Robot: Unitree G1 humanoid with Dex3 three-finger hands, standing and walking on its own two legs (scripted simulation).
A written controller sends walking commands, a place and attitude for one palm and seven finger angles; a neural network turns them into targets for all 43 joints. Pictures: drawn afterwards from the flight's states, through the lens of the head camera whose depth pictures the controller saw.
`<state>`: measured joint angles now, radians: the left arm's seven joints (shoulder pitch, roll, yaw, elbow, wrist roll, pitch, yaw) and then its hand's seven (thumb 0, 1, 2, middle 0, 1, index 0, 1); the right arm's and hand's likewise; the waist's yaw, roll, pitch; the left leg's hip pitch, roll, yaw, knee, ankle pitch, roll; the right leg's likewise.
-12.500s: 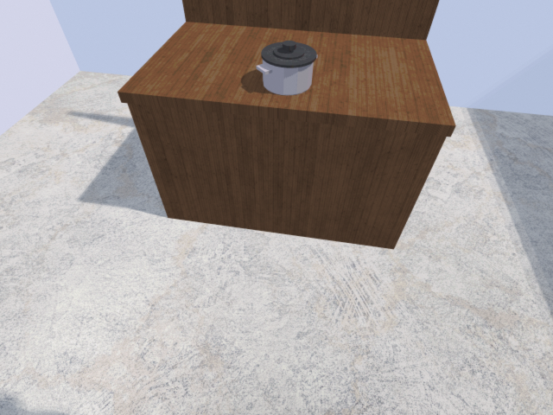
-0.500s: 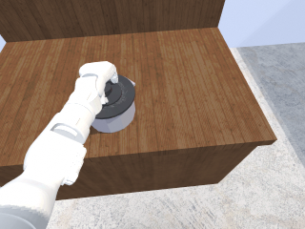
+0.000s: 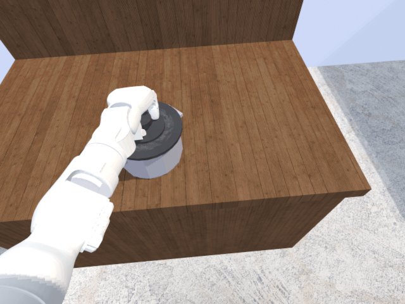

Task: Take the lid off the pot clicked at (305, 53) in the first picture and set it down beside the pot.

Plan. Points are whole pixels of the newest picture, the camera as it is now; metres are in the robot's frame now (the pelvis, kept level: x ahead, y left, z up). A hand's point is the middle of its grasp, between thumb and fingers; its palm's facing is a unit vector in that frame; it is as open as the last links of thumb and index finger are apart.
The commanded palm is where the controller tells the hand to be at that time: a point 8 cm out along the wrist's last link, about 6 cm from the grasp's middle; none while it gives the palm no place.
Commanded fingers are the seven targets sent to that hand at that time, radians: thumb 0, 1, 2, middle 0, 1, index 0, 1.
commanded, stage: close the fingers and squeeze the knob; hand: left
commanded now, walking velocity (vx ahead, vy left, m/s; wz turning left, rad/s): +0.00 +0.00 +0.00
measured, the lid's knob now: (142, 120) +0.51 +0.12 +0.05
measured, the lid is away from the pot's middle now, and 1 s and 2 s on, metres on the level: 0.00 0.01 0.01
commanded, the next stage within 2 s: lift the lid straight up in 0.96 s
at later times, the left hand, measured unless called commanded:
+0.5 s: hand (138, 123) +0.48 +0.12 +0.07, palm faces -0.36 -0.05 -0.93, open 7.3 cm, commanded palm +0.48 +0.12 +0.13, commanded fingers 0.00 0.49 0.75 -0.78 -1.00 -0.77 -1.00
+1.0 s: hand (138, 124) +0.48 +0.12 +0.07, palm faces -0.34 -0.05 -0.94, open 7.3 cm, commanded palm +0.48 +0.12 +0.13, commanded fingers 0.00 0.72 0.86 -0.87 -1.04 -0.86 -1.04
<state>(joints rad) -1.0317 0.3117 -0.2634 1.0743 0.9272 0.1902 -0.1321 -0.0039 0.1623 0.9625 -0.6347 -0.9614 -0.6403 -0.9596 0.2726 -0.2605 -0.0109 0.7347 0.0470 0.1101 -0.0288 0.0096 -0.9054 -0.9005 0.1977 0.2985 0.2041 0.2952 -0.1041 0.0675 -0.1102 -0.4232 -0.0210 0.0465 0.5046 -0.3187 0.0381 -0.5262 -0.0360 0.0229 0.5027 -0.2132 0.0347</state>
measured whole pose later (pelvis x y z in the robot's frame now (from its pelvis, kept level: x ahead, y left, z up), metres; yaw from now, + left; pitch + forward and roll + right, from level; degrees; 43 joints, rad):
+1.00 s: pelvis +0.00 +0.00 +0.00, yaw +0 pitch +13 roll +0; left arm -1.04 0.31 -0.26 1.09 0.93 0.20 -0.12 0.00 0.30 0.67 -0.68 -0.95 -0.67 -0.94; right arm 0.26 -0.26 -0.01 0.74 0.05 0.10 -0.03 0.01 -0.91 -0.90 0.20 0.30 0.20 0.30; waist -0.10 0.07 -0.11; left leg -0.42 -0.02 0.05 0.51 -0.32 0.04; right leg -0.53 -0.03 0.02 0.51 -0.21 0.03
